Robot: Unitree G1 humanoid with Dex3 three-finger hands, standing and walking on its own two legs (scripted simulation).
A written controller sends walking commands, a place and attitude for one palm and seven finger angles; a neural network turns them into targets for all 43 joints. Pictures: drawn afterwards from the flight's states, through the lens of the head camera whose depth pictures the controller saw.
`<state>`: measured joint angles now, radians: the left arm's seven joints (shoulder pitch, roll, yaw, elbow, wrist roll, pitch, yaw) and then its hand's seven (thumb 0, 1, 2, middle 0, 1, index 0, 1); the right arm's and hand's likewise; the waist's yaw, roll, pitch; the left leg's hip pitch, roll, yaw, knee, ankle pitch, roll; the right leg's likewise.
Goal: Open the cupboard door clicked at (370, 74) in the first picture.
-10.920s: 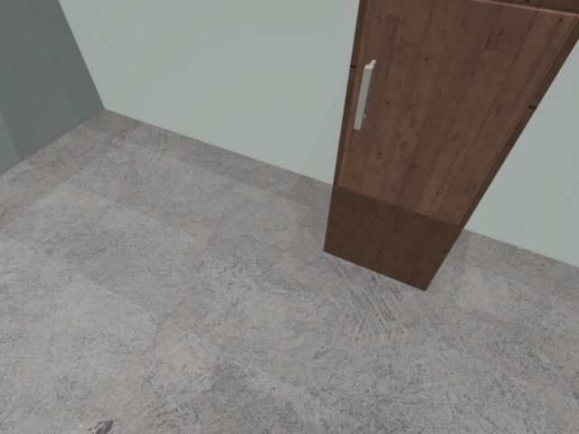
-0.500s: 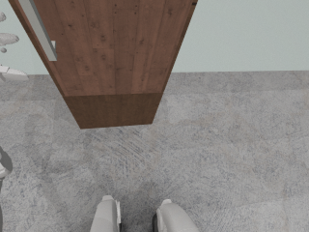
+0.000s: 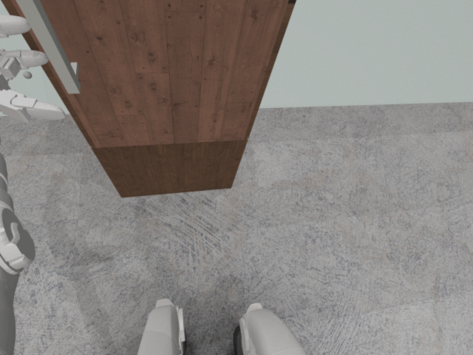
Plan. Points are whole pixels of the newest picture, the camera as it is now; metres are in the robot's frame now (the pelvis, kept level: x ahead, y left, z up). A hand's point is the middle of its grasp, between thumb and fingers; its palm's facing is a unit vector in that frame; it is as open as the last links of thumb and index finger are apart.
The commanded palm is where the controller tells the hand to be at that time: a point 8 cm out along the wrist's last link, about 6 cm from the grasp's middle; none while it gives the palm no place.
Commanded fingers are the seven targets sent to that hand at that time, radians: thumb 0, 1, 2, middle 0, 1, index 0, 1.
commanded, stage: slide the fingers in behind the handle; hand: left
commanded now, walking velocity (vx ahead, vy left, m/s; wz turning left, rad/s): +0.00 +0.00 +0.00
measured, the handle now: (55, 40) +0.58 +0.24 +0.10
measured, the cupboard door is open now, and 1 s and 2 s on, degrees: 0 0 0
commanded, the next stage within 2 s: close the thumb around the handle in 1.02 s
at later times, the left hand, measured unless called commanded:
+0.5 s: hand (54, 75) +0.52 +0.23 +0.09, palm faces +0.09 -1.00 +0.00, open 14.0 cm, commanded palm +0.50 +0.26 +0.09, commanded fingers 0.00 -0.50 0.30 -0.30 -1.20 -0.30 -1.20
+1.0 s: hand (60, 75) +0.52 +0.23 +0.09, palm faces +0.09 -1.00 -0.01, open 14.0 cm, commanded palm +0.51 +0.26 +0.09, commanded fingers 0.00 -0.50 0.30 -0.30 -1.20 -0.30 -1.20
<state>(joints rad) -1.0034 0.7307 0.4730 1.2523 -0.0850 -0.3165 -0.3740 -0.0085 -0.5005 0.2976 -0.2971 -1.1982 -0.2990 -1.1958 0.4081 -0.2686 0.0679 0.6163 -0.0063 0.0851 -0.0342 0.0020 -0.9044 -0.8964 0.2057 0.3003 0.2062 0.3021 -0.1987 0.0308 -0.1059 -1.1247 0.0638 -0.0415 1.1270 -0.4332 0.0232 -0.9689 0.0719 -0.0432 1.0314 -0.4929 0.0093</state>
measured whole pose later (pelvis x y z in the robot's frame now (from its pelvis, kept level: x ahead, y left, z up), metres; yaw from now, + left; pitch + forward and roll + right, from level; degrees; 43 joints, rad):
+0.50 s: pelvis +0.01 +0.00 +0.01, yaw +1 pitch +23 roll -5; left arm -0.95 0.60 0.43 1.22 -0.09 -0.36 -0.27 -0.01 -0.50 0.30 -0.27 -1.19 -0.30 -1.20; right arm 0.41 -0.26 0.05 0.62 -0.01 0.09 -0.01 0.00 -0.90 -0.90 0.21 0.30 0.21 0.30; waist -0.18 0.03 -0.12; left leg -1.06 0.06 -0.03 1.10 -0.44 0.02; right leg -0.91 0.07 -0.03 1.01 -0.50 0.00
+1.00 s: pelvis +0.01 -0.01 +0.00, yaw +0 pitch +23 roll -5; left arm -0.96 0.62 0.44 1.23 -0.08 -0.36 -0.26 -0.01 -0.50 0.30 -0.30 -1.20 -0.30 -1.20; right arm 0.41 -0.26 0.05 0.63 -0.01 0.08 -0.01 0.00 -0.91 -0.90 0.20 0.30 0.21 0.30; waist -0.19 0.04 -0.12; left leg -1.07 0.06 -0.03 1.11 -0.44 0.01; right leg -0.93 0.07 -0.03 1.03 -0.50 0.00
